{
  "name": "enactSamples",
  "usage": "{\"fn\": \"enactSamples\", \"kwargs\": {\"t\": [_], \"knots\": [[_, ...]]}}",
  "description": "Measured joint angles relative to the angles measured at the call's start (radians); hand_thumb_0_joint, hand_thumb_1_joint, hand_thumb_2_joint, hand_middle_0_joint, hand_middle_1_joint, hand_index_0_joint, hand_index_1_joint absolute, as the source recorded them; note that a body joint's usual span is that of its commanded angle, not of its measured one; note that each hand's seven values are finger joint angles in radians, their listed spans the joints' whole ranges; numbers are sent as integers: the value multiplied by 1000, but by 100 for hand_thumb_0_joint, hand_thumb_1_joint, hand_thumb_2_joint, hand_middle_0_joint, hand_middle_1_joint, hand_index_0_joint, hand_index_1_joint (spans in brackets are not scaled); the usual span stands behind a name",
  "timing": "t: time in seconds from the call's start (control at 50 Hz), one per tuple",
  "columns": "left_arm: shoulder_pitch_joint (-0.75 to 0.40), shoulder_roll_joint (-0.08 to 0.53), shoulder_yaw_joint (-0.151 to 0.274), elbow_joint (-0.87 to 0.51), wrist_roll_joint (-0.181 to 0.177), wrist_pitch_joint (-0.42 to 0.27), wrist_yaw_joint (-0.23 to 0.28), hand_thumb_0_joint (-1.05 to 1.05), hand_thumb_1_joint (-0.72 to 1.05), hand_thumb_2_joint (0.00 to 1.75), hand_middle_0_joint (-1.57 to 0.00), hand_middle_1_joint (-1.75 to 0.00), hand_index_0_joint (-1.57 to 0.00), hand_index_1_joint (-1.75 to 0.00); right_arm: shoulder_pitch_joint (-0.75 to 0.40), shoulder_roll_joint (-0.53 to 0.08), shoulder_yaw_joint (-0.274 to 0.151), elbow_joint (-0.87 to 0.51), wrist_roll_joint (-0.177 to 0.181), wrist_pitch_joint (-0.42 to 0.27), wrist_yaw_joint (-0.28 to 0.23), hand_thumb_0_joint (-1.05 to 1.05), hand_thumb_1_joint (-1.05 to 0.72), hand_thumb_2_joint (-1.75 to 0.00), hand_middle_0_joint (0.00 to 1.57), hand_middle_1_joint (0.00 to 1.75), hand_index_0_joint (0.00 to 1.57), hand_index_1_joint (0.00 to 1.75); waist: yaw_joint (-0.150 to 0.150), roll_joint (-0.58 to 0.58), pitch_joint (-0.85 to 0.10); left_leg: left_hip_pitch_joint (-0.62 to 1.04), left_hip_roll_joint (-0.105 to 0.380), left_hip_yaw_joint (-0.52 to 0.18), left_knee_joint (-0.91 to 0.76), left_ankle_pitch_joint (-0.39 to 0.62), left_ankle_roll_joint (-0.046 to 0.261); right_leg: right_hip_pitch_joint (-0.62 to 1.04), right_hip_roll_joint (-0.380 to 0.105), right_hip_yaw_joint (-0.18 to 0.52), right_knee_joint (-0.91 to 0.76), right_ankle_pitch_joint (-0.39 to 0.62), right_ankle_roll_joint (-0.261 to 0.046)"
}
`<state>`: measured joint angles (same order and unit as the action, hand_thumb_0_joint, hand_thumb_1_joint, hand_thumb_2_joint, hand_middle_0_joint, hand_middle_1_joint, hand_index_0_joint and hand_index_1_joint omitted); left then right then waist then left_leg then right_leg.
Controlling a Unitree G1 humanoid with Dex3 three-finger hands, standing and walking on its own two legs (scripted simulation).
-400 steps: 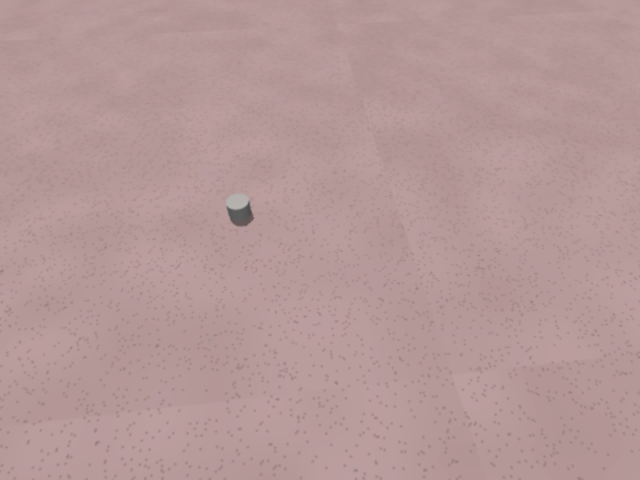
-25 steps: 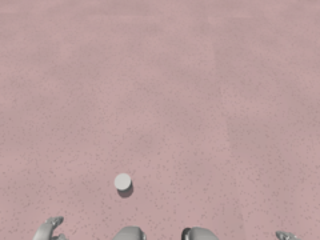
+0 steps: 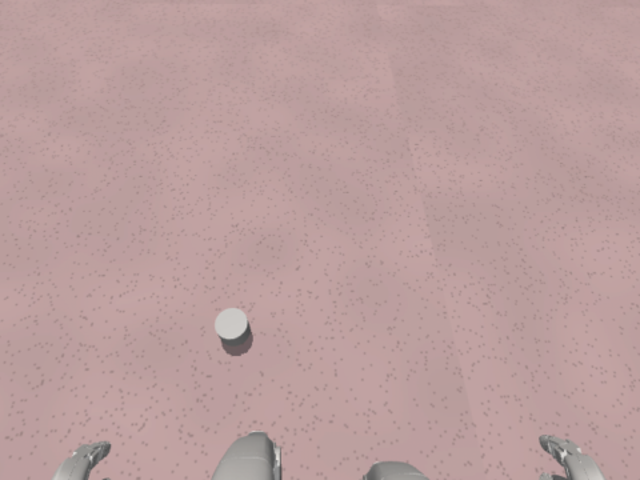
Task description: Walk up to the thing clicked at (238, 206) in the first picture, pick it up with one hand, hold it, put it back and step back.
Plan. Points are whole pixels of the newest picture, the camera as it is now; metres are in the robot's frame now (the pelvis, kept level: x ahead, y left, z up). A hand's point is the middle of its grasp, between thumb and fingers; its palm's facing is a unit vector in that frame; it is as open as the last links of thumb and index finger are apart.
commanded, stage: walk up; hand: left
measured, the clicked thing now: (233, 327) +0.51 +0.27 -0.72
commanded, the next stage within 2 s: stand in 1.62 s
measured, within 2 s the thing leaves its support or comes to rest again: neither
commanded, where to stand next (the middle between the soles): +0.15 +0.00 m, yaw +4 degrees
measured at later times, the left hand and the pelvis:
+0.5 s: hand out of the picture -0.04 +0.25 -0.14, palm faces +0.09 -0.93 -0.35, open 7.4 cm; pelvis -0.13 -0.02 +0.01, yaw +5 degrees
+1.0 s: hand out of the picture -0.14 +0.23 -0.14, palm faces +0.11 -0.92 -0.37, open 7.4 cm; pelvis -0.18 -0.04 +0.01, yaw +5 degrees
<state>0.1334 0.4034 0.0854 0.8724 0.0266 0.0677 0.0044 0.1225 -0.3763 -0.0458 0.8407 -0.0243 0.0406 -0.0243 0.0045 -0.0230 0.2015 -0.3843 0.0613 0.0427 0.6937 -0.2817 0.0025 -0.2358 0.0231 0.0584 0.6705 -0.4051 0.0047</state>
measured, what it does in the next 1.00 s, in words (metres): walks backwards: left foot, then right foot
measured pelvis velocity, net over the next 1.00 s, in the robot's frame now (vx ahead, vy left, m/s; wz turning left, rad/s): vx -0.18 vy -0.04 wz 0.08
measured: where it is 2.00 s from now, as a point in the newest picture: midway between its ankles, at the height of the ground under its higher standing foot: outside the picture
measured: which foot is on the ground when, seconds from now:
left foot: down 0.00-0.04, up 0.06-0.30, down 0.32-1.00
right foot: down 0.00-0.34, up 0.36-0.62, down 0.64-1.00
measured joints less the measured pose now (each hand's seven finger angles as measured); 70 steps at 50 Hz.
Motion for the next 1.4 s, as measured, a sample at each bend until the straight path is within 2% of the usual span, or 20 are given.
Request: {"fn": "enactSamples", "kwargs": {"t": [0.04, 0.1, 0.18, 0.26, 0.32, 0.34, 0.4, 0.44, 0.48, 0.54, 0.62, 0.66, 0.72, 0.78, 0.84, 0.88, 0.94, 1.02, 1.08, 1.4], "knots": [[-1, -22, 2, 3, 9, -9, -3, 1, 91, 90, -20, -30, -20, -30, -16, -21, -5, 4, 8, 10, 1, 0, -90, -89, 21, 30, 21, 30, -10, 52, 4, -26, 23, -35, 36, 3, -7, 13, 25, -34, -31, 26, -5], [21, -35, -8, -20, 10, -13, -14, 1, 91, 90, -20, -30, -20, -30, -16, -22, -9, 17, 19, 23, -8, 0, -90, -89, 20, 30, 21, 30, 5, 39, -23, -80, -74, -116, 240, -212, -4, -24, -4, -29, -6, 35, -16], [28, -53, -15, -49, 14, -10, -4, 1, 90, 90, -21, -30, -20, -30, 9, -36, -3, 10, 28, 7, -14, 0, -90, -89, 20, 30, 20, 30, 16, 38, -44, -85, -147, -156, 424, -241, -13, -54, -30, -28, -37, 83, -17], [3, -48, -15, -100, 19, -9, 7, 1, 90, 90, -21, -30, -20, -30, 41, -34, 1, 3, 16, -6, -15, 0, -90, -89, 20, 30, 20, 30, 12, 33, -38, 7, -116, -112, 266, -253, -20, -98, -44, -62, -21, 105, -12], [-22, -30, -16, -134, 10, -7, 7, 1, 90, 90, -21, -30, -20, -30, 57, -25, 0, 5, 4, -17, -10, 0, -90, -89, 20, 30, 20, 30, 4, 13, -26, 108, -92, -67, 0, -117, -5, -152, -62, -88, 51, 92, -2], [-34, -18, -14, -135, 5, -3, 7, 1, 90, 90, -21, -30, -20, -30, 51, -9, -1, 13, -3, -19, -9, 0, -90, -89, 20, 30, 20, 30, 11, -22, -8, 118, -112, -50, -19, -92, 9, -167, -81, -71, 81, 89, -3], [-42, -16, -6, -109, 1, 17, 11, 1, 91, 90, -21, -30, -20, -30, 54, 11, 11, 13, -9, -21, 8, 0, -90, -89, 20, 30, 20, 30, 6, -27, -2, 92, -94, -59, -1, -78, 25, -216, 5, 11, 272, -102, -16], [-32, -10, -1, -94, -6, 22, 11, 1, 91, 90, -20, -30, -20, -30, 58, 24, 18, 14, -12, -24, 5, 0, -90, -89, 21, 30, 21, 30, 4, -29, -14, 90, -74, -67, -33, -46, 21, -242, 66, 65, 435, -131, -24], [-12, -6, 3, -83, -9, 15, 8, 1, 91, 90, -20, -30, -20, -30, 59, 28, 18, 12, -13, -28, 0, 0, -90, -89, 21, 30, 21, 30, 9, -29, -26, 85, -55, -66, -64, -16, 16, -239, 85, 80, 507, -115, -21], [30, -3, 5, -60, -5, -1, -2, 1, 91, 90, -20, -30, -20, -30, 51, 25, 11, 3, -16, -33, 1, 0, -90, -89, 21, 30, 21, 30, 10, -23, -42, 75, -31, -59, -85, 14, 10, -173, 60, 71, 422, -99, 2], [78, -1, -1, -3, -3, -24, -16, 1, 91, 90, -20, -30, -20, -30, 39, 5, 6, -13, -23, -32, 15, 0, -90, -89, 21, 30, 21, 30, 10, -10, -66, 41, -6, -40, -54, 17, 2, -18, 0, 16, 86, -98, 4], [89, -13, 1, 33, 2, -45, -13, 1, 91, 90, -20, -30, -20, -30, 32, -14, 2, -11, -19, -23, 20, 0, -90, -89, 21, 30, 21, 30, 10, 24, -70, 11, 19, -49, 2, 1, -9, 46, 8, -13, -66, 18, -2], [114, -37, -7, 62, 17, -58, -16, 1, 91, 90, -20, -30, -20, -30, 47, -23, -6, 23, -3, -4, 15, 0, -90, -89, 20, 30, 21, 30, 19, 52, -96, -18, -33, -135, 99, -163, -8, 31, 16, -21, -47, 34, -13], [125, -57, -14, 75, 18, -66, -14, 1, 91, 90, -21, -30, -20, -30, 79, -35, -8, 59, 9, -7, 18, 0, -90, -89, 20, 30, 20, 30, 27, 62, -117, -16, -81, -166, 166, -182, -10, 36, -5, -26, -67, 47, -11], [123, -61, -16, 70, 20, -79, -16, 1, 90, 90, -21, -30, -20, -30, 111, -36, -6, 92, 7, -15, 25, 0, -90, -89, 20, 30, 20, 30, 28, 65, -130, 27, -83, -149, 112, -189, -15, 37, -24, -41, -80, 56, -2], [115, -56, -17, 64, 17, -82, -17, 1, 90, 90, -21, -30, -20, -30, 127, -30, -4, 111, 4, -21, 30, 0, -90, -89, 20, 30, 20, 30, 25, 59, -133, 81, -74, -123, 4, -169, -13, 34, -37, -54, -74, 51, 6], [91, -35, -19, 67, 2, -72, -14, 1, 90, 90, -21, -30, -20, -30, 121, 3, -4, 136, -5, -37, 31, 0, -90, -89, 20, 30, 20, 30, 29, 9, -113, 140, -104, -91, -120, 17, -6, 25, -76, -35, -34, 35, 13], [63, -18, -20, 93, -14, -64, -9, 1, 91, 90, -21, -30, -20, -30, 109, 38, 13, 136, -8, -48, 41, 0, -90, -89, 20, 30, 20, 30, 19, 0, -126, 138, -88, -92, -128, 9, 1, 21, -45, -39, -35, -58, -22], [39, -17, -21, 110, -13, -81, -7, 1, 91, 90, -20, -30, -20, -30, 89, 50, 24, 138, -1, -48, 41, 0, -90, -89, 20, 30, 20, 30, 11, 11, -127, 138, -69, -108, -128, 9, -13, 56, -27, -56, -126, 101, -7], [-38, -45, -36, 165, -15, -91, -4, 1, 91, 90, -21, -30, -20, -30, 0, 31, 17, 186, 6, -56, 28, 0, -90, -89, 20, 30, 20, 30, 15, 22, -134, 175, -78, -138, -178, 16, -11, 120, -35, -88, -205, 97, 4]]}}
